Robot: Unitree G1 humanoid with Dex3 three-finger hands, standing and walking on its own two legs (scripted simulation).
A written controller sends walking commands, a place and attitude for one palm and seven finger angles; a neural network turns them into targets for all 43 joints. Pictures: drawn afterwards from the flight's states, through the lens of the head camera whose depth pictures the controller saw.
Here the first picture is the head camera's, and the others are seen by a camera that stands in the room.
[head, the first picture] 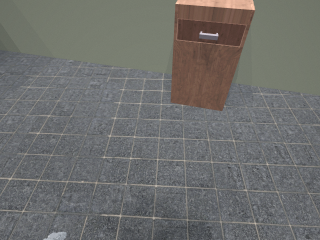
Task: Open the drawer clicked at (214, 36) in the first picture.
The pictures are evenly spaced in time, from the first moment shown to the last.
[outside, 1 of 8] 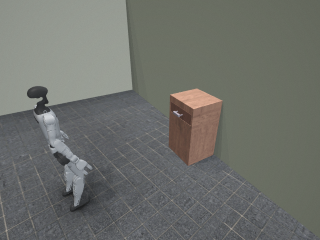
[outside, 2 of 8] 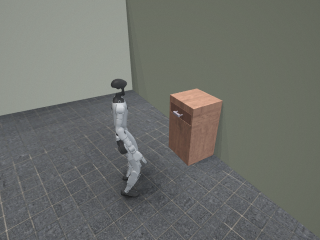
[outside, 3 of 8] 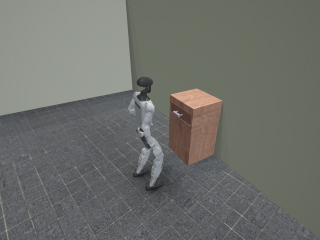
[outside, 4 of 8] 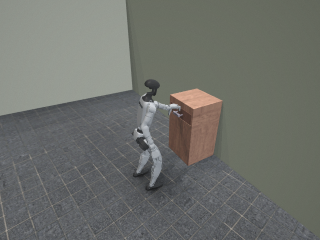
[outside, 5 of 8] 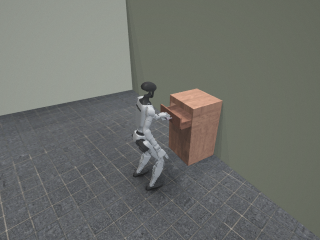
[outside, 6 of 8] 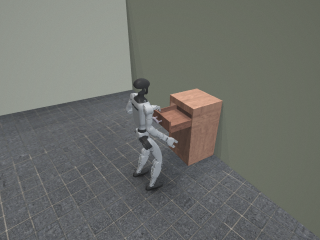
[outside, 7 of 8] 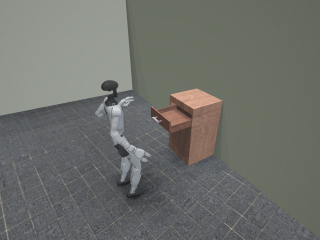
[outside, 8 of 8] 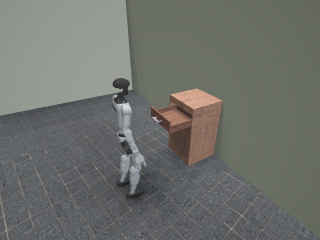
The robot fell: no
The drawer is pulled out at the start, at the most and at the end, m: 0.00 0.30 0.30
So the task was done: yes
